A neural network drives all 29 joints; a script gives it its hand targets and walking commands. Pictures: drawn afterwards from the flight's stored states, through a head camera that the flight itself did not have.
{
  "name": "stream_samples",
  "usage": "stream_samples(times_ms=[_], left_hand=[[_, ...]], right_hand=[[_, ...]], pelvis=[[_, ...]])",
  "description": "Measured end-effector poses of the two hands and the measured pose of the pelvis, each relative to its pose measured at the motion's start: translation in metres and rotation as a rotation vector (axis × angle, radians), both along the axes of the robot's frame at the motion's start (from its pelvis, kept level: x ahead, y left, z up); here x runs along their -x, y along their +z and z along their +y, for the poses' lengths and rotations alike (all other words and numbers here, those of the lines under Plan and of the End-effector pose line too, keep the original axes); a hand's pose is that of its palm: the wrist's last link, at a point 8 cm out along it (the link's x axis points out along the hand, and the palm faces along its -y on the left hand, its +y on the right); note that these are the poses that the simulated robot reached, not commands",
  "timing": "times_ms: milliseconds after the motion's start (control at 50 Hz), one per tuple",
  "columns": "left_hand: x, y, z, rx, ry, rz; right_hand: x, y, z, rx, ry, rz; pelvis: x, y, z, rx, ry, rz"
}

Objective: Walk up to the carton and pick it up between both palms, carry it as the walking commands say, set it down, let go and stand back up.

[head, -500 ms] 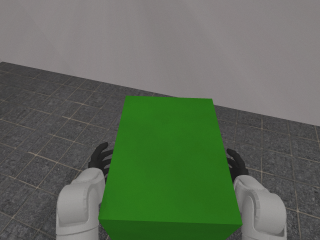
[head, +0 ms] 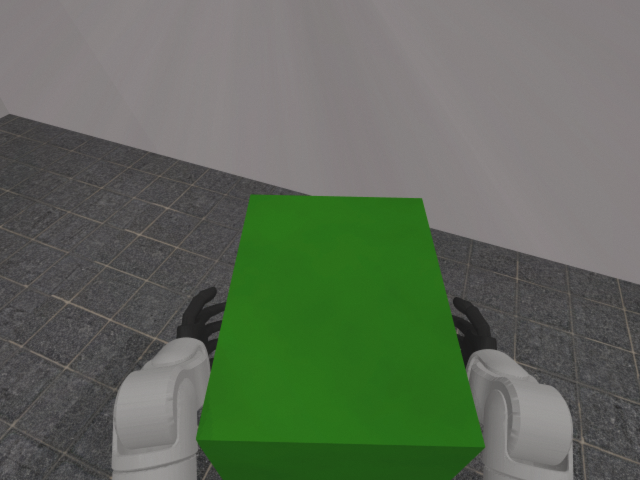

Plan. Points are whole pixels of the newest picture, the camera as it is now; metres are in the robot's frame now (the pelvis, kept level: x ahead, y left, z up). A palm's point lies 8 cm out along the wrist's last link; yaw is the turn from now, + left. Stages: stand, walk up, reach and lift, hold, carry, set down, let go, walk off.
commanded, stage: carry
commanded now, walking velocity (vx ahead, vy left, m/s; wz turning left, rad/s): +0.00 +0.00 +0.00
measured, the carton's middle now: (332, 350) +0.30 +0.00 +0.03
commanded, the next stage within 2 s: hold in 1.52 s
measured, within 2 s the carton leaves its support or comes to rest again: neither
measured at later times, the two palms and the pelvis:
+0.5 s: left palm (185, 359) +0.25 +0.17 +0.08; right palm (470, 373) +0.25 -0.15 +0.08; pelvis -0.01 +0.01 +0.00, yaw +0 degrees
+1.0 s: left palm (189, 360) +0.26 +0.16 +0.07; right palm (469, 375) +0.25 -0.15 +0.07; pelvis -0.01 +0.01 +0.00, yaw +0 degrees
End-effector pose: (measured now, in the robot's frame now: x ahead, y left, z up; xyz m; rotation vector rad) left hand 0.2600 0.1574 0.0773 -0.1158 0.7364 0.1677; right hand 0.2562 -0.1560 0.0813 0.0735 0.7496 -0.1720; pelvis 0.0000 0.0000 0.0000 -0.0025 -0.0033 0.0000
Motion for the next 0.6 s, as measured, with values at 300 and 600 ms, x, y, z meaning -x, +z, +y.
stream_samples(times_ms=[300,600], left_hand=[[0.0054,-0.0007,0.0086,0.006,0.004,0.0],[0.0085,-0.0006,0.0067,-0.013,-0.001,-0.005]], right_hand=[[0.0042,0.0007,0.0085,0.005,0.004,-0.001],[0.0099,-0.0065,0.0066,-0.013,0.001,-0.005]], pelvis=[[0.0041,-0.0001,0.0072,0.002,0.005,-0.003],[0.0085,-0.0005,0.0069,0.004,0.005,-0.009]])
